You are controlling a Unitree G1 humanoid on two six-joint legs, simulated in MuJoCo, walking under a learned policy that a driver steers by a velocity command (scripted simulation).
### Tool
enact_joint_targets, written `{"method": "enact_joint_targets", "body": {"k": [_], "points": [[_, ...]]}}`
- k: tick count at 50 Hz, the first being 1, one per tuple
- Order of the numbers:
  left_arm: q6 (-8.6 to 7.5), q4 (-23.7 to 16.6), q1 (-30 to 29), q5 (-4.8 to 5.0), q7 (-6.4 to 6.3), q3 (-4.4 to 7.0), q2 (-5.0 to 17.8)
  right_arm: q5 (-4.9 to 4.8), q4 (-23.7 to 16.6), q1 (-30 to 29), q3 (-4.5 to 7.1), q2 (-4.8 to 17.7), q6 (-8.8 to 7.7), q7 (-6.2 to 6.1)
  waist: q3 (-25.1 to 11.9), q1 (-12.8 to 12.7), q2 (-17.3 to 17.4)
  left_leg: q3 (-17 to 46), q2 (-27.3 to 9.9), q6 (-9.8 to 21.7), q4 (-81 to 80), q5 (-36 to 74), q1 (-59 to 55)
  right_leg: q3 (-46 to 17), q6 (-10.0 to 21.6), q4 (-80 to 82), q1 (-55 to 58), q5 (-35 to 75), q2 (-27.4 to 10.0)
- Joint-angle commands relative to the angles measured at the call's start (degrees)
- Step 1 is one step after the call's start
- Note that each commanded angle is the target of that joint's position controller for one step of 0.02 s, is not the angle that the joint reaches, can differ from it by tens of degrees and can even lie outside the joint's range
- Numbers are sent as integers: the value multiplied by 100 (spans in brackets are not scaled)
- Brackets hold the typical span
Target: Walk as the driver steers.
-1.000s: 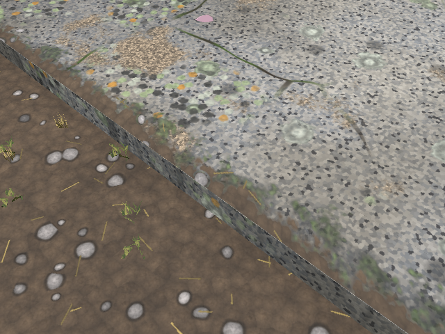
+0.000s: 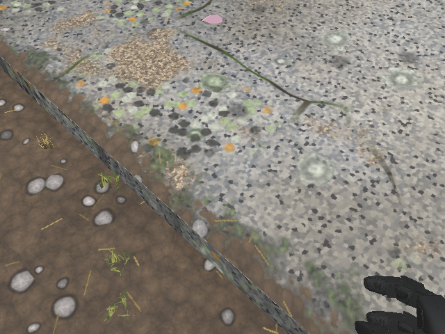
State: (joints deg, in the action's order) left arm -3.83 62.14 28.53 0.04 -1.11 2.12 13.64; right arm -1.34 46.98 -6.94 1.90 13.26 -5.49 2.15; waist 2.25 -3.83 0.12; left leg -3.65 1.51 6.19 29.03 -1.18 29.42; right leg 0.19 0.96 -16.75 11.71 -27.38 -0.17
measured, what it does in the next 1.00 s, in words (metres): climbs, turning right: right foot 0.12 m higher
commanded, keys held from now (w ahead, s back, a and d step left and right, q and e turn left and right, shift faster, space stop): w+e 0.88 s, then w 0.12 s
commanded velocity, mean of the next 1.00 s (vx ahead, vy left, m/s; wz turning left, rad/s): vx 0.49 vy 0.00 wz -0.45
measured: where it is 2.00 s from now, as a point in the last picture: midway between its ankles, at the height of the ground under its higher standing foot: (387, 131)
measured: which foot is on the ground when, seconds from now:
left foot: down 0.00-0.62, up 0.64-1.00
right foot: down 0.00-0.02, up 0.04-0.60, down 0.62-1.00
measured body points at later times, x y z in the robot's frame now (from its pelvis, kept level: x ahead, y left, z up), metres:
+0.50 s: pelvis +0.28 -0.04 +0.01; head +0.30 -0.06 +0.46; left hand +0.47 +0.15 -0.10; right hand +0.17 -0.25 -0.15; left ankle +0.14 +0.10 -0.71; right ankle +0.34 -0.19 -0.48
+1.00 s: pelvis +0.58 -0.20 +0.16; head +0.59 -0.24 +0.60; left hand +0.74 +0.01 +0.04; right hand +0.69 -0.51 +0.08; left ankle +0.84 -0.14 -0.51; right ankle +0.50 -0.23 -0.59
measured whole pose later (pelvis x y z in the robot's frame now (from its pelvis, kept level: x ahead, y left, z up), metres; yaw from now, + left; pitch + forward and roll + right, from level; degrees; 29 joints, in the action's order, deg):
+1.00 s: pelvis +0.58 -0.20 +0.16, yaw -29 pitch +4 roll +2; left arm -5.2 46.5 21.6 0.9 0.1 1.5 11.9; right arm 0.4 38.9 -0.4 0.6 13.8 -5.7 0.7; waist -1.5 -3.0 2.5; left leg 1.5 -4.2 0.7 44.6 4.5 45.2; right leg -5.6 6.3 -17.6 -6.7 -13.6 5.9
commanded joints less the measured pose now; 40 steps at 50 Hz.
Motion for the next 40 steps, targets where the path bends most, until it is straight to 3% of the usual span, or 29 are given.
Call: {"method": "enact_joint_targets", "body": {"k": [1, 2, 3, 4, 5, 6, 8, 12, 14, 16, 19, 21, 23, 24, 25, 26, 27, 28, 29, 30, 31, 32, 33, 34, 35, 36, 37, 38, 40], "points": [[-76, -495, 450, -69, 88, -119, -50, 166, 516, 2990, 561, 1704, 58, -116, -2460, 1105, 995, 3365, -2156, 1471, -23, -1054, -5892, -114, -33, -5196, -4156, 1979, 79], [-228, -342, 302, 78, 151, -58, 251, 129, 576, 2918, 415, 1211, 80, -98, -2637, 1223, 1016, 4686, -2417, 1512, -1065, -1951, -5599, -926, 107, -6252, -4730, -456, 315], [-313, -619, -400, 290, 151, 110, 765, 65, 486, 2218, 341, 1006, 33, -106, -1370, 1072, 819, 3772, -2232, 1137, -1373, -2213, -4453, -879, 227, -6468, -5226, -139, -33], [-330, -751, -814, 329, 100, 137, 839, 59, 397, 1646, 275, 816, -27, -107, -747, 823, 345, 2916, -2054, 908, -1635, -1915, -3342, -715, 274, -6172, -5058, 479, -398], [-281, -768, -974, 259, 26, 183, 780, 109, 409, 1336, 218, 618, -98, -73, -387, 613, 127, 2314, -1845, 732, -1843, -1470, -2520, -607, 259, -5835, -4802, 779, -600], [-176, -718, -788, 197, -31, 215, 644, 170, 457, 1168, 177, 486, -157, -49, -299, 359, 278, 1756, -1626, 563, -2026, -1187, -1998, -667, 259, -5578, -4383, 996, -789], [-5, -676, -571, 188, -58, 187, 298, 202, 576, 1151, 181, 469, -187, -32, -187, 193, 439, 1157, -1503, 550, -2291, -985, -1406, -620, 214, -5361, -4053, 1003, -870], [124, -948, -1048, 102, -83, 248, 371, 253, 779, 1467, 233, 749, -177, -191, -6, 205, 353, 511, -1559, 695, -2517, -612, -1446, -617, -15, -5132, -4842, 1767, -919], [210, -958, -1187, 136, -104, 246, 333, 258, 902, 1765, 179, 660, -94, -259, 76, 295, 383, 543, -1746, 756, -2516, -817, -1888, -601, -76, -5998, -5656, 1651, -873], [238, -1099, -1541, 182, -109, 241, 325, 178, 1030, 2096, 104, 546, -28, -318, 324, 378, 238, 562, -1896, 714, -2440, -1012, -2627, -748, -76, -6930, -6956, 1269, -843], [175, -1356, -2043, 212, -11, 108, 24, 230, 1323, 2824, 12, 416, 189, -402, 482, 516, 105, 376, -2044, 568, -1903, -129, -3837, -772, -127, -8539, -8721, 583, -819], [112, -1569, -2388, 274, 126, -20, -213, 307, 1426, 3504, 0, 400, 272, -480, 496, 798, 172, 413, -2196, 543, -1403, 390, -4928, -641, -218, -9509, -10025, -238, -818], [73, -2153, -3016, 316, 272, -190, -363, 287, 1422, 3567, -37, 366, 348, -567, 674, 741, 130, 355, -2386, 319, -1293, 450, -5071, -820, -178, -9723, -10893, -727, -941], [26, -2585, -3563, 252, 329, -349, -479, 233, 1330, 3354, -32, 484, 383, -626, 854, 707, 21, 77, -2197, 144, -1497, 211, -4578, -444, -210, -8933, -10824, -754, -1025], [-8, -2869, -3883, 198, 377, -429, -479, 238, 1231, 3195, -27, 583, 384, -698, 867, 662, -42, -182, -2056, 32, -1733, 163, -4032, -50, -239, -8225, -10324, -550, -1160], [-32, -3108, -3897, 158, 458, -502, -467, 225, 1146, 2891, -17, 774, 388, -775, 600, 414, -139, -545, -1977, -132, -2080, 305, -3137, 43, -80, -7180, -8964, 12, -1339], [-50, -3106, -3713, 147, 564, -544, -420, 274, 911, 2505, 35, 1006, 389, -736, 292, 232, -331, -1081, -1618, 30, -2515, 1468, -1574, 872, 123, -5765, -6321, 765, -915], [-61, -2922, -3251, 145, 542, -372, -243, 211, 836, 2659, 93, 1286, 259, -644, -188, 129, 242, -995, -1775, 339, -2122, 4928, -1164, 1396, 305, -5932, -4402, 1015, -262], [-77, -2735, -2299, 172, 476, -131, 199, 181, 846, 2630, 157, 1678, 237, -557, -890, -462, 779, -1029, -1891, 284, -1041, 7864, -1811, 1458, 570, -5871, -3539, 1033, 156], [-45, -2412, -1058, 185, 419, 105, 646, 75, 808, 2504, 193, 1843, 267, -484, -1718, -1150, 1205, -929, -1806, 83, 340, 8797, -2487, 1164, 881, -4837, -2430, 1314, 504], [40, -2224, -435, 148, 373, 356, 1252, -75, 633, 2556, 187, 1722, 212, -443, -2053, -1346, 970, -626, -1484, -312, 2038, 6453, -2103, -71, 1097, -3340, -1244, 1770, 470], [99, -2129, -755, 39, 281, 541, 2245, 208, 288, 3309, -85, 421, 49, -250, -2614, -64, -2234, -108, 86, -887, 4780, -1892, -332, -4277, 2037, -1854, -206, 2598, -1376], [105, -2170, -360, -172, 255, 409, 1640, 189, 490, 3252, 29, 853, -230, -31, -3793, -363, -1488, 1517, 159, -623, 5691, -2087, -303, -5458, 2058, -997, 334, 3433, -1674], [49, -1964, -266, -151, 330, 360, 1304, -85, 295, 2774, 89, 669, -249, 44, -3080, -310, -878, 1275, 138, -523, 6050, -1788, 447, -5238, 1929, -617, -71, 1762, -1655], [-48, -1865, -615, 89, 389, 295, 936, -66, 30, 2064, 27, 476, -247, -34, -1551, -215, -199, 1077, -27, -430, 5994, -1809, 1026, -4685, 1634, -661, -1174, 970, -1346], [-132, -1886, -1186, 65, 384, 206, 602, -6, -145, 1662, 20, 393, -211, -128, -739, 50, 224, 1064, -307, -308, 5747, -1567, 1132, -3889, 1416, -798, -2308, 1011, -1194], [-190, -1917, -1507, -84, 374, 133, 302, 29, -212, 1677, 24, 427, -97, -167, -518, 306, 166, 1114, -479, -206, 5888, -1522, 700, -3218, 1352, -809, -3164, 1477, -980], [-233, -1875, -1578, -117, 383, 106, 181, 46, -345, 1765, 23, 420, -38, -186, -465, 515, -108, 1043, -515, -127, 6031, -1638, 672, -2758, 1378, -639, -3459, 1703, -782], [-259, -1744, -1340, -37, 352, 17, 12, 67, -483, 1884, -7, 346, 7, -147, -427, 664, -365, 858, -532, -4, 6592, -1747, 1338, -2292, 1456, -307, -3263, 1954, -680]]}}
